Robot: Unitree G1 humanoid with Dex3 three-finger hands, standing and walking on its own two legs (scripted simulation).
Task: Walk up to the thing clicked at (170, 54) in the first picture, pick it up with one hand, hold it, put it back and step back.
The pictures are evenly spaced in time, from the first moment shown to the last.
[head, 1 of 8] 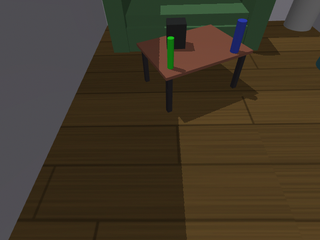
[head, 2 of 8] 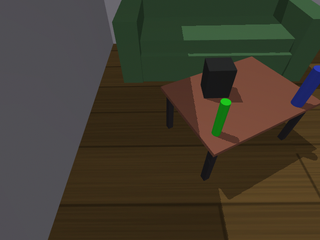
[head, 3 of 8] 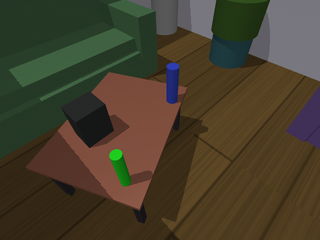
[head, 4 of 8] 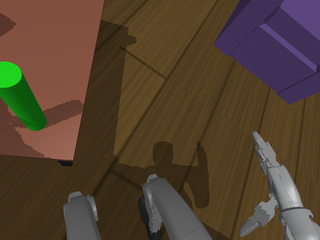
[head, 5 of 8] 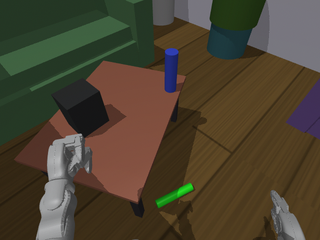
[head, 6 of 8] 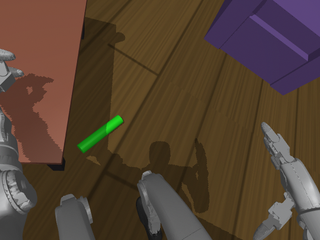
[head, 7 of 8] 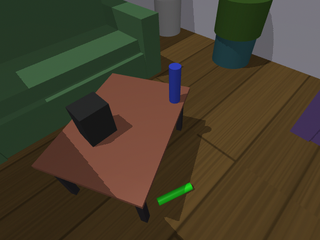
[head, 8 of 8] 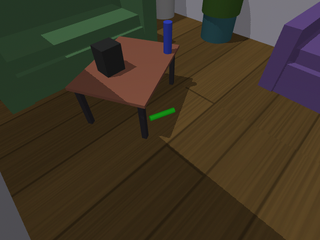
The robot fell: no
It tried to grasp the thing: yes
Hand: left
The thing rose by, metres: 0.00
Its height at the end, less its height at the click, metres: -0.50
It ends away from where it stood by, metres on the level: 0.24
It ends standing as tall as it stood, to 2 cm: no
